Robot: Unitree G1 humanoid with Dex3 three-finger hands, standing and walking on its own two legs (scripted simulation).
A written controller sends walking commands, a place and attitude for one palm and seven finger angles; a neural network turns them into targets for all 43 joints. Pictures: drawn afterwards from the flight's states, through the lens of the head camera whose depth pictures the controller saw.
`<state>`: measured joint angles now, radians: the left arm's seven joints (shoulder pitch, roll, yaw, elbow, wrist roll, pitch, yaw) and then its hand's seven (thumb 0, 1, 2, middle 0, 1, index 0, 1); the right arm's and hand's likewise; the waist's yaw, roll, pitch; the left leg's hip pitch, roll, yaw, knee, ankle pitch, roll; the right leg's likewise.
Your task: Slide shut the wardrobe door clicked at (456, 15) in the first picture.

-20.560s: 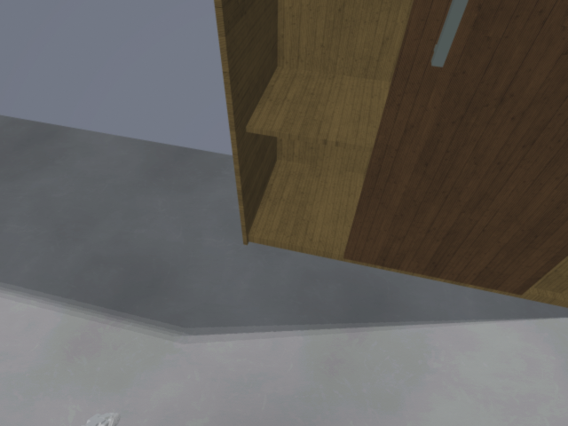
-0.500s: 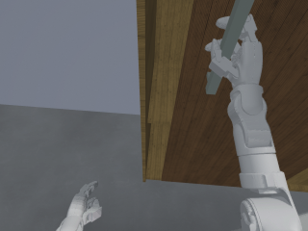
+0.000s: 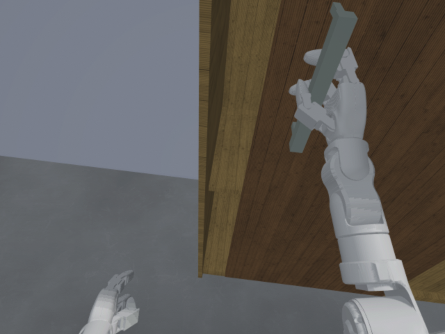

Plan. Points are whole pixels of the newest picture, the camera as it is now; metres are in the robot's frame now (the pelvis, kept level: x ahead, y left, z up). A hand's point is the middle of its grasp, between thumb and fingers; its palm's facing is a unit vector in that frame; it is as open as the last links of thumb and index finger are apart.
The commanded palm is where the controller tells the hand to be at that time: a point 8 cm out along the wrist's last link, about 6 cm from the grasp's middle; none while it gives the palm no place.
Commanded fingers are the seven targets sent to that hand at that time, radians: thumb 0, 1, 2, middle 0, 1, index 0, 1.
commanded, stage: stop walking and hold the door there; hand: right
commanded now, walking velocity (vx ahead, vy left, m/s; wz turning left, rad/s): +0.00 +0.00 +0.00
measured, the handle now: (313, 86) +0.44 -0.08 +0.25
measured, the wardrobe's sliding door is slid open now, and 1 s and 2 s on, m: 0.10 0.10 0.10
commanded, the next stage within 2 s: loosen the grip on the handle in 0.56 s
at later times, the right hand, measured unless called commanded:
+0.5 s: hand (306, 109) +0.39 -0.07 +0.24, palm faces -0.17 +0.98 -0.10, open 6.9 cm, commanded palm +0.38 -0.11 +0.24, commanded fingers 0.00 -0.90 -0.90 0.45 1.40 0.45 1.40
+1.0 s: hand (314, 104) +0.39 -0.08 +0.25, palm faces -0.12 +0.99 -0.09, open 12.2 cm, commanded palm +0.37 -0.11 +0.24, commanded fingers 0.00 0.55 -0.20 0.34 1.27 0.34 1.27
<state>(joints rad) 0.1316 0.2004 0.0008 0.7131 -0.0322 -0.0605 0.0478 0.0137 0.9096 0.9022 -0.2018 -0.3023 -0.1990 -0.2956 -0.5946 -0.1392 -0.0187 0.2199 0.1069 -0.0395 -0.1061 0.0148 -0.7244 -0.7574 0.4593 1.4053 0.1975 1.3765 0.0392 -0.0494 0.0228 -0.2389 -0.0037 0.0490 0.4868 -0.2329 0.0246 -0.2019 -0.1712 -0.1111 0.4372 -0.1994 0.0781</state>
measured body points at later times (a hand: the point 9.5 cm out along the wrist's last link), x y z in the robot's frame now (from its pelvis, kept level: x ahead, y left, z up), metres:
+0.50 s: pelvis +0.00 -0.05 +0.00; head +0.01 -0.04 +0.45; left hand +0.16 +0.17 -0.10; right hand +0.39 -0.12 +0.25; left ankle +0.02 +0.10 -0.74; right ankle +0.01 -0.19 -0.74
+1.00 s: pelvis -0.03 -0.04 +0.00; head -0.04 -0.02 +0.45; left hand +0.10 +0.21 -0.10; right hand +0.39 -0.13 +0.25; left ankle +0.02 +0.10 -0.74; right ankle +0.01 -0.19 -0.74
